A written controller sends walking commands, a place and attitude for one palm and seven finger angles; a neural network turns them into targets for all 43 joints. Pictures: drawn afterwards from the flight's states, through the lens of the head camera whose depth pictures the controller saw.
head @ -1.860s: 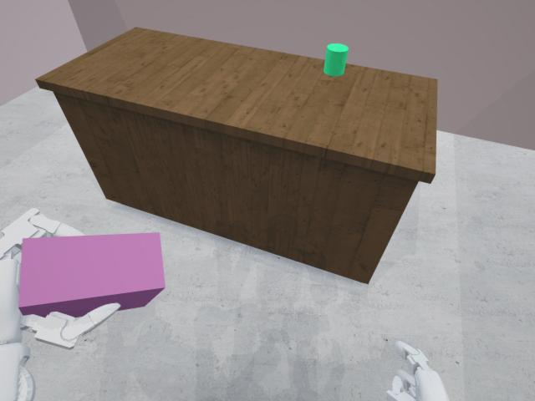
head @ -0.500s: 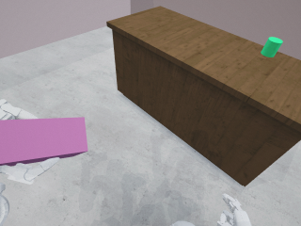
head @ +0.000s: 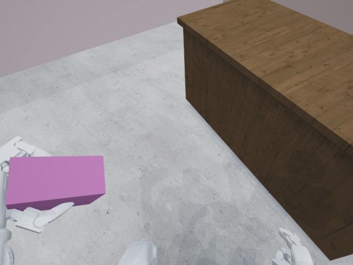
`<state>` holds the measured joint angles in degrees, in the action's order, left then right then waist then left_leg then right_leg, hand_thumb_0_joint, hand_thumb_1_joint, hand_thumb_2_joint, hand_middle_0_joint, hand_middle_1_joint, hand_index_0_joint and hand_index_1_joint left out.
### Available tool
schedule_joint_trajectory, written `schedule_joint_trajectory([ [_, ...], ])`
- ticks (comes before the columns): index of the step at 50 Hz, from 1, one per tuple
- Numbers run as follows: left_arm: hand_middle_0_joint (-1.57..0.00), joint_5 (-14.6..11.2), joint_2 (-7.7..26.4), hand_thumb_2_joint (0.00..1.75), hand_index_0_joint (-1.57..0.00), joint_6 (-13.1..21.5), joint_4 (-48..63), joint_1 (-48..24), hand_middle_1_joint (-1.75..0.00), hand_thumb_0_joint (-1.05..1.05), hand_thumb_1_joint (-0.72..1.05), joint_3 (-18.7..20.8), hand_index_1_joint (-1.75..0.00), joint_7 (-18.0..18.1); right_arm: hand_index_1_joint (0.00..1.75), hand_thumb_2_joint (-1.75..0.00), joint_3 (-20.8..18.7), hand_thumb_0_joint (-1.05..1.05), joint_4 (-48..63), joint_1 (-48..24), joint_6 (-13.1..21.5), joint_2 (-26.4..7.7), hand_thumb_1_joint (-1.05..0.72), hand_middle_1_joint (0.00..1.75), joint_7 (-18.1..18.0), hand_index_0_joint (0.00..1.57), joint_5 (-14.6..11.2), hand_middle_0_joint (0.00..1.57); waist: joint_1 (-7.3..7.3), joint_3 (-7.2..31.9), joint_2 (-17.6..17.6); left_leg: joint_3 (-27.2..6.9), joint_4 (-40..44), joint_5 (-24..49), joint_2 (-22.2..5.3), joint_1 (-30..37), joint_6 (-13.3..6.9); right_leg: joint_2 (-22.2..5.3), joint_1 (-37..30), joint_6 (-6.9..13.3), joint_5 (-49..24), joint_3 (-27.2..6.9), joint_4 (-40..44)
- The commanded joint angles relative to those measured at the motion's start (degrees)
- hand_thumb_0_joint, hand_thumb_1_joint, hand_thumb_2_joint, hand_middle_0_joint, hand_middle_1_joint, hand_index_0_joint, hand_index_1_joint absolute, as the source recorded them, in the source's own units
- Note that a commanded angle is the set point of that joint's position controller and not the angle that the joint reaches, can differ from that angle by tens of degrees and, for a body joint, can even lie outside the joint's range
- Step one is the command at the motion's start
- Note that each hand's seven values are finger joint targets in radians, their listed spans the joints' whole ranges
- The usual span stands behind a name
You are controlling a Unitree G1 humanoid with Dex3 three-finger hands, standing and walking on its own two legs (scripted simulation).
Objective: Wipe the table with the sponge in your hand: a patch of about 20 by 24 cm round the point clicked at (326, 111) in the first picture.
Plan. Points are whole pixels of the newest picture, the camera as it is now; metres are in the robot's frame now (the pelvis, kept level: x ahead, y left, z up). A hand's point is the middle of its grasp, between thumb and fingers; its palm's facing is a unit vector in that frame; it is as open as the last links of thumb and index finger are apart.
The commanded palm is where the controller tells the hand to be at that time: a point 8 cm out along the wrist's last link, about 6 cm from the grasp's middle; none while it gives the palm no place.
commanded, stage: walk to a spot facing it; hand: left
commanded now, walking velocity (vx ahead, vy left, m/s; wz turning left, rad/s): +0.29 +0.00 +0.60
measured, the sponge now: (71, 183) +0.23 +0.19 +0.14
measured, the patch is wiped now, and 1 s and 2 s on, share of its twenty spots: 0.00 0.00 0.00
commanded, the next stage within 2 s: none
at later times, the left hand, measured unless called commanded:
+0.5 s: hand (25, 158) +0.25 +0.25 +0.20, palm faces +0.59 -0.68 -0.44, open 10.1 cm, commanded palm +0.19 +0.28 +0.17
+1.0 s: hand (39, 174) +0.23 +0.23 +0.17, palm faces +0.76 -0.50 -0.41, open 10.1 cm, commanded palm +0.16 +0.24 +0.17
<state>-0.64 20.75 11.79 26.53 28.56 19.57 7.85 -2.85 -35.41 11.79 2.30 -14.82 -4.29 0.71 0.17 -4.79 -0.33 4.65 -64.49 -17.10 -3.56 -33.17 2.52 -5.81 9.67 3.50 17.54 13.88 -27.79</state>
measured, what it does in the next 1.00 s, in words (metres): walks ahead, turning left: left foot, then right foot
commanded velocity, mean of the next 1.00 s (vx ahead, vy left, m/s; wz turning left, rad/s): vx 0.11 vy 0.00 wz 0.60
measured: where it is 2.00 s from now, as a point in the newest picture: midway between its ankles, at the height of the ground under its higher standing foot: outside the picture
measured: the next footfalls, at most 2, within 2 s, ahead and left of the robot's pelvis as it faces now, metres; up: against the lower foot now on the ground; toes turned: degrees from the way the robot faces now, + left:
left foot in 0.24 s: +0.15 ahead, +0.13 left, +0.00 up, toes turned +15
right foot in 0.60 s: +0.23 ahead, -0.17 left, +0.00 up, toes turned +10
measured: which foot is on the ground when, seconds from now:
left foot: up 0.00-0.22, down 0.24-0.60, up 0.62-0.94, down 0.96-1.00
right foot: down 0.00-0.24, up 0.26-0.58, down 0.60-0.96, up 0.98-1.00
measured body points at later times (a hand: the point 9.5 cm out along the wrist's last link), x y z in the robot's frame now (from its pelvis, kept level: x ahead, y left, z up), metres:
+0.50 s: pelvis +0.10 -0.03 -0.01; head +0.12 -0.03 +0.44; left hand +0.21 +0.28 +0.22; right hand +0.30 -0.18 -0.11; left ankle +0.11 +0.11 -0.74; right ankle +0.17 -0.18 -0.69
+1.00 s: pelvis +0.16 -0.08 -0.02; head +0.18 -0.06 +0.42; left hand +0.18 +0.25 +0.19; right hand +0.45 -0.22 -0.08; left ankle +0.13 +0.02 -0.75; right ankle +0.19 -0.18 -0.72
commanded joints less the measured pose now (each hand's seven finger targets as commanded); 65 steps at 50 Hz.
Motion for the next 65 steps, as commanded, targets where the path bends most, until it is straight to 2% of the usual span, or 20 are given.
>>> schedule_joint_trajectory([
  [1,-1.2,-0.9,10.4,1.3,-1.2,3.4,13.4,-2.3,-1.6,0.0,0.1,9.1,-1.6,3.2,0.3,-0.9,-0.4,0.0,11.6,-4.2,3.0,-1.7,-0.9,0.3,0.5,0.2,0.0,0.2,-2.36,8.4,9.4,4.3,13.7,-0.2,-1.1,-4.7,-0.6,-15.1,-13.2,2.7,-35.0,-9.6,7.4],
  [7,-1.2,-1.1,9.0,1.3,-1.2,2.2,17.0,-2.5,-1.6,0.0,0.1,7.8,-1.6,4.6,0.3,-0.9,-0.5,0.0,13.6,-2.7,2.6,-1.5,-0.9,0.3,0.5,0.2,-0.4,0.2,-2.71,10.6,11.2,9.4,27.1,-2.9,1.6,4.4,-2.1,-16.2,-13.9,2.8,-41.0,-6.1,0.6],
  [10,-1.2,-1.3,10.5,1.3,-1.2,2.6,19.9,-7.0,-1.6,0.0,0.1,7.6,-1.6,5.3,0.3,-0.9,-0.5,0.0,13.5,-0.8,2.5,-1.3,-0.9,0.3,-0.3,0.2,-0.2,0.2,1.65,16.3,5.6,10.9,36.9,4.3,5.8,27.9,-4.5,-12.8,-0.2,-1.8,-41.2,-1.3,-22.9],
  [11,-1.2,-1.3,11.0,1.3,-1.2,3.7,20.5,-7.9,-1.6,0.0,0.1,8.1,-1.6,5.2,0.3,-0.9,-0.4,0.0,13.4,-1.4,2.7,-1.8,-0.9,0.3,-0.3,0.2,-0.2,0.2,2.4,18.0,-3.5,-3.7,39.2,8.6,-3.1,39.3,-9.9,-8.0,13.0,-4.7,-20.2,-1.2,-37.7],
  [12,-1.2,-1.6,10.2,1.3,-1.2,4.6,22.7,-8.8,-1.6,0.0,0.1,6.9,-1.6,4.7,0.3,-0.9,-0.3,0.0,13.5,-2.2,3.7,-3.1,-0.9,0.3,0.4,0.2,-0.4,0.2,1.0,17.8,-16.6,-33.2,41.5,31.4,-20.3,44.9,-19.0,1.4,27.5,-7.2,16.7,-5.5,-50.4],
  [13,-1.2,-0.5,13.5,1.3,-1.2,5.1,21.5,-12.3,-1.6,0.0,0.1,8.6,-1.6,3.8,0.3,-0.9,-0.2,0.0,12.9,-1.8,4.3,-3.7,-0.9,0.3,1.7,0.2,-0.9,0.2,1.57,13.7,-10.7,-39.0,43.8,29.9,-23.2,39.9,-21.1,0.4,31.6,-5.8,19.0,-13.3,-54.3],
  [18,-1.2,-1.1,12.5,1.3,-1.2,4.5,21.7,-3.2,-1.6,0.0,0.1,12.1,-1.6,2.1,0.3,-0.9,-0.6,0.0,10.2,-5.0,3.8,-2.2,-0.9,0.3,1.3,0.2,-2.0,0.2,-0.99,7.9,-12.4,-20.2,49.1,-6.0,-13.8,15.5,-15.7,-2.7,24.0,-7.3,6.0,-12.8,-40.9],
  [27,-1.2,-1.0,4.6,1.3,-1.2,1.8,11.3,-8.7,-1.6,0.0,0.1,4.2,-1.6,1.0,0.3,-0.9,0.7,0.0,9.0,-3.1,6.4,-2.6,-0.9,0.3,-0.4,0.2,-1.6,0.2,-1.07,5.9,-11.7,-11.7,42.1,-9.1,-7.8,11.1,-9.9,6.1,3.3,-9.3,5.3,-2.3,-6.4],
  [29,-1.2,-0.2,6.0,1.3,-1.2,0.8,11.3,-12.1,-1.6,0.0,0.1,3.8,-1.6,1.0,0.3,-0.9,1.8,0.0,8.7,-3.1,6.5,-0.7,-0.9,0.3,-0.3,0.2,-1.6,0.2,-1.65,6.7,0.3,-6.7,24.9,-9.2,-2.0,3.9,-6.0,-2.7,-5.2,-5.9,2.4,-12.0,9.1],
  [30,-1.2,-0.1,11.3,1.3,-1.2,0.1,11.6,-13.1,-1.6,0.0,0.1,6.2,-1.6,1.7,0.3,-0.9,1.8,0.0,9.0,-3.8,6.3,0.6,-0.9,0.3,-0.4,0.2,-1.3,0.2,-1.68,7.2,19.1,-0.6,5.3,-18.4,4.5,-7.0,-2.2,-19.2,-9.6,0.9,-5.2,-33.0,12.7],
  [32,-1.2,-0.4,13.2,1.3,-1.2,0.0,14.5,-14.3,-1.6,0.0,0.1,8.0,-1.6,2.8,0.3,-0.9,0.7,0.0,8.8,-5.6,6.5,-2.1,-0.9,0.3,-0.1,0.2,-0.1,0.2,-1.56,9.2,14.1,-6.4,-10.4,-14.6,2.2,-5.8,-0.7,-23.9,-5.1,5.3,-15.8,-36.3,10.7],
  [37,-1.2,-1.2,12.4,1.3,-1.2,1.9,17.9,-5.3,-1.6,0.0,0.1,10.2,-1.6,2.7,0.3,-0.9,1.0,0.0,10.6,-8.5,3.3,-0.3,-0.9,0.3,-0.8,0.2,-0.6,0.2,-0.74,9.1,11.5,-0.9,2.0,-7.9,-0.9,3.0,1.6,-15.2,-4.6,1.1,-40.2,-8.4,3.6],
  [43,-1.2,-1.8,10.1,1.3,-1.2,1.3,17.5,2.2,-1.6,0.0,0.1,10.8,-1.6,4.3,0.3,-0.9,0.2,0.0,14.1,-4.8,1.6,-0.2,-0.9,0.3,-0.5,0.2,-0.2,0.2,-2.42,13.2,12.0,6.1,25.2,-6.6,1.7,8.9,0.6,-16.1,-8.4,1.8,-44.6,-7.5,-1.4],
  [46,-1.2,-2.2,9.9,1.3,-1.2,1.5,18.8,-0.8,-1.6,0.0,0.1,9.6,-1.6,4.4,0.3,-0.9,-0.6,0.0,13.9,-2.0,1.0,-1.2,-0.9,0.3,-0.7,0.2,-0.6,0.2,1.15,16.4,7.4,6.6,38.8,4.3,4.2,20.6,-0.6,-14.2,-4.0,-2.4,-43.2,-4.6,-13.8],
  [47,-1.2,-2.8,9.4,1.3,-1.2,1.8,19.9,-0.6,-1.6,0.0,0.1,8.4,-1.6,4.3,0.3,-0.9,-0.9,0.0,13.9,-1.5,1.2,-2.1,-0.9,0.3,-0.8,0.2,-0.8,0.2,2.19,17.3,-1.0,-0.4,41.1,19.2,-1.7,29.3,-3.6,-10.3,4.9,-5.4,-28.2,-3.2,-24.4],
  [48,-1.2,-3.3,10.0,1.3,-1.2,3.2,23.4,-1.9,-1.6,0.0,0.1,8.1,-1.6,3.8,0.3,-0.9,-1.4,0.0,14.3,-2.7,2.3,-4.3,-0.9,0.3,-0.3,0.2,-0.7,0.2,0.73,16.5,-17.1,-23.7,41.7,52.9,-17.5,35.8,-13.0,-0.7,19.8,-9.2,8.2,-4.5,-36.5],
  [49,-1.2,-1.9,11.4,1.3,-1.2,3.7,19.9,-1.0,-1.6,0.0,0.1,9.1,-1.6,2.5,0.3,-0.9,-0.9,0.0,13.0,-1.2,3.2,-3.7,-0.9,0.3,0.8,0.2,-0.7,0.2,0.28,13.7,-17.7,-31.6,40.8,61.4,-22.3,36.2,-17.6,0.3,26.7,-8.4,22.9,-10.8,-41.2],
  [55,-1.2,-2.3,10.0,1.3,-1.2,2.8,25.8,1.9,-1.6,0.0,0.1,8.6,-1.6,1.3,0.3,-0.9,-1.2,0.0,11.2,-2.8,5.5,-3.9,-0.9,0.3,2.7,0.2,-1.6,0.2,0.06,12.5,-16.3,-13.5,42.9,30.2,-10.2,21.0,-10.9,2.6,14.9,-8.9,6.5,-9.9,-27.8],
  [63,-1.2,-3.1,7.2,1.3,-1.2,-0.1,13.3,-3.4,-1.6,0.0,0.1,6.3,-1.6,0.4,0.3,-0.9,0.5,0.0,10.1,-4.0,6.1,-2.8,-0.9,0.3,1.3,0.2,-1.8,0.2,-1.32,9.7,-9.6,-16.7,41.5,8.0,-8.0,11.2,-9.1,6.3,-1.5,-9.0,3.9,-7.7,-2.3],
  [65,-1.2,-1.5,9.9,1.3,-1.2,-0.9,12.3,-7.7,-1.6,0.0,0.1,6.3,-1.6,0.8,0.3,-0.9,1.4,0.0,10.4,-4.1,5.3,-0.2,-0.9,0.3,1.4,0.2,-1.9,0.2,-1.26,8.2,9.7,-7.1,23.0,-9.6,1.7,0.9,-2.6,-9.9,-6.3,-2.8,-0.4,-23.2,14.6],
])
